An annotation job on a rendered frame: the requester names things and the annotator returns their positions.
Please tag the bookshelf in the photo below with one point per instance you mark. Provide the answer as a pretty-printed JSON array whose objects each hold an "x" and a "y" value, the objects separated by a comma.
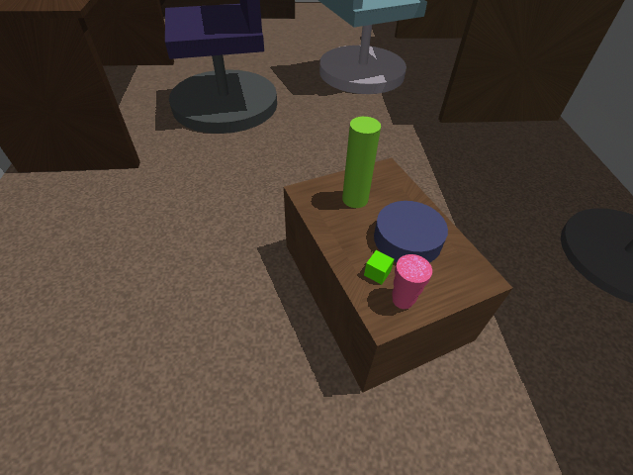
[{"x": 268, "y": 8}]

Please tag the office chair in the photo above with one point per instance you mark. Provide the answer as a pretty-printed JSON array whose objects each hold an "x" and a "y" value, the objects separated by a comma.
[
  {"x": 221, "y": 101},
  {"x": 364, "y": 69}
]

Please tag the coat stand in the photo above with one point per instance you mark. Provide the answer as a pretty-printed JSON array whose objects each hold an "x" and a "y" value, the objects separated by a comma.
[{"x": 599, "y": 244}]

